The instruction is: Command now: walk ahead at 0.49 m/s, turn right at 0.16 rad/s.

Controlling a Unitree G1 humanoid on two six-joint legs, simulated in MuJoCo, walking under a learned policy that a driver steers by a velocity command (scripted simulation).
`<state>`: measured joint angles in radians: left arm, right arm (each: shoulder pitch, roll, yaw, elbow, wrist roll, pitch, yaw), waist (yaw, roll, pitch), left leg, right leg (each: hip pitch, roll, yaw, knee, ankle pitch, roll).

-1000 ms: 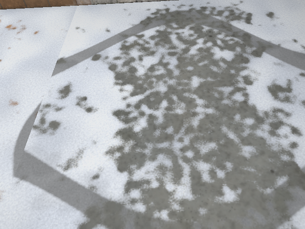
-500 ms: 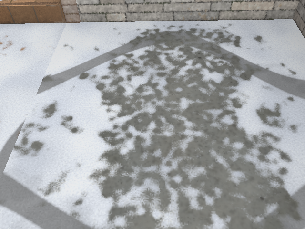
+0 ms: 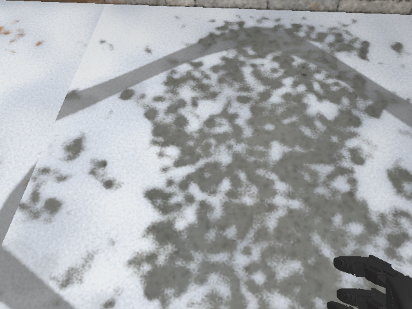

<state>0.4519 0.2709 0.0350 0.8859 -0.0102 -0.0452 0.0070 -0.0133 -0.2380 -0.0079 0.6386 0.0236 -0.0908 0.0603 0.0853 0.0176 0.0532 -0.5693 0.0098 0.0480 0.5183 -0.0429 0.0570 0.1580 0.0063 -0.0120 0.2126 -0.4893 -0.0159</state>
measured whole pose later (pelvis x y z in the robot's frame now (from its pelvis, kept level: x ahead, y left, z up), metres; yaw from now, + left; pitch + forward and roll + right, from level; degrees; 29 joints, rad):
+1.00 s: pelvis +0.23 +0.00 +0.02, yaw -31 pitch +2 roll +1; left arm 0.16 0.30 0.08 0.58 -0.02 0.05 0.02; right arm 0.11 -0.28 -0.07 0.77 0.02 0.01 -0.02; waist 0.01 -0.02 0.05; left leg -0.32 -0.04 -0.08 0.60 -0.30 -0.05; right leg -0.40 0.10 0.20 0.53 -0.15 -0.02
